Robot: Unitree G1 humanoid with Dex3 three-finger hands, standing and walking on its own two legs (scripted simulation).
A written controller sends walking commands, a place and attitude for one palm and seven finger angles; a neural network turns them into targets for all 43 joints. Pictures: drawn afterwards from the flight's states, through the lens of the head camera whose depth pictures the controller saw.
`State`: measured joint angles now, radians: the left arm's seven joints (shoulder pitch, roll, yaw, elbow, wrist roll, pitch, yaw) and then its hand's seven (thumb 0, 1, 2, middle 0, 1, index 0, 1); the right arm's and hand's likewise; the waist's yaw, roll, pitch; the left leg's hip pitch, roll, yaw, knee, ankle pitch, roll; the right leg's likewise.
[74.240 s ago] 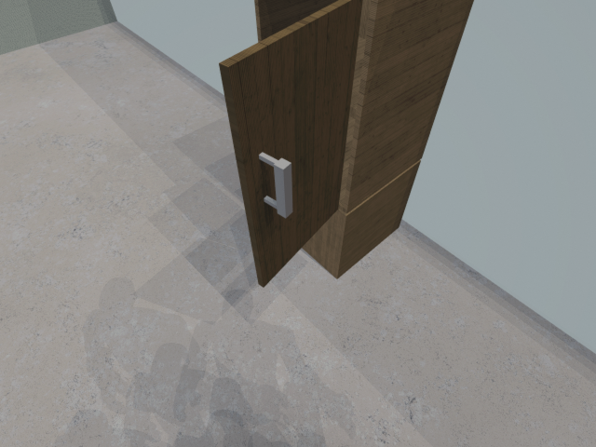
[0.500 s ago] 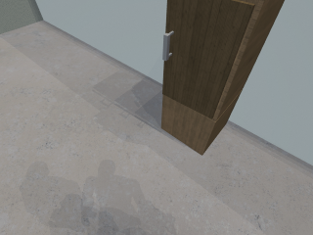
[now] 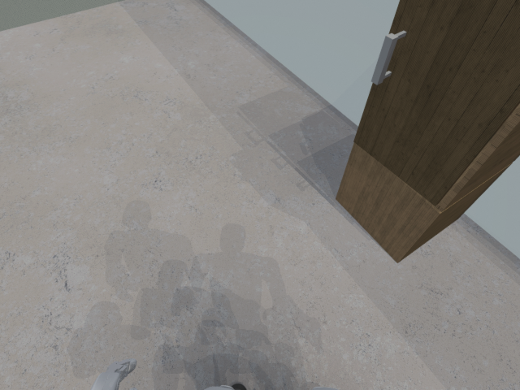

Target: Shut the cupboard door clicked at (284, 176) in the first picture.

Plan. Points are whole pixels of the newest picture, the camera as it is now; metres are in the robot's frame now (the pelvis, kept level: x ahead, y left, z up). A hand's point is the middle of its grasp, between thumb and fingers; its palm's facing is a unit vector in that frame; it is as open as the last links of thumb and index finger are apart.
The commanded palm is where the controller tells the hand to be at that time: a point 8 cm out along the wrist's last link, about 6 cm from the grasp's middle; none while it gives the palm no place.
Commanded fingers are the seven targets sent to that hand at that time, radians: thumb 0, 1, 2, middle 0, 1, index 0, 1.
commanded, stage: walk to a spot facing it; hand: left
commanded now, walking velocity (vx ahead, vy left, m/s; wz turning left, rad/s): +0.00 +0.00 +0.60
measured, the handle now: (389, 57) +0.88 -0.32 +0.01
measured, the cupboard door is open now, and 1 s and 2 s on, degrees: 3 3 3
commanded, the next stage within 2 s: turn to face it in 1.14 s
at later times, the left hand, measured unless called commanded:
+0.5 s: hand out of the picture -0.07 +0.21 -0.19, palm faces +0.38 -0.89 -0.24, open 7.4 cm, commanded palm none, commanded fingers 0.00 0.90 0.90 -0.20 -0.30 -0.20 -0.30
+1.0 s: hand (124, 362) +0.18 +0.25 -0.15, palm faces +0.56 -0.80 -0.22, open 7.4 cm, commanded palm none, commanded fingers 0.00 0.90 0.90 -0.20 -0.30 -0.20 -0.30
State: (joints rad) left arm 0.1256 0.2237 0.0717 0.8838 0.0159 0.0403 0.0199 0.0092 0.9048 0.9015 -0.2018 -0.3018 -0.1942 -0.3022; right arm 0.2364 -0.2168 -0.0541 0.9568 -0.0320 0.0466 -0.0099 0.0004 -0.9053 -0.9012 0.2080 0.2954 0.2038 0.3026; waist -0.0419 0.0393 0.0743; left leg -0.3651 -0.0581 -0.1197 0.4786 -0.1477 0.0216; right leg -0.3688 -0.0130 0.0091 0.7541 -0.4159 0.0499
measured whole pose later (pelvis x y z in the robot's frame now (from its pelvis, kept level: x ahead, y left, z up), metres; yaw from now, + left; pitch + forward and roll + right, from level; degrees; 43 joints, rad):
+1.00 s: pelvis +0.21 +0.05 +0.00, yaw +35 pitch +1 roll +1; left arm 0.21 0.14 0.05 0.90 0.03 -0.06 0.00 0.01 0.90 0.90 -0.20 -0.30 -0.20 -0.30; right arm 0.29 -0.22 -0.07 1.03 -0.02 0.01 0.02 0.01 -0.91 -0.90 0.20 0.29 0.20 0.30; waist -0.04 0.03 0.06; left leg -0.50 0.03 0.00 1.24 -0.31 0.02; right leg -0.25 -0.07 -0.20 0.50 -0.25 -0.03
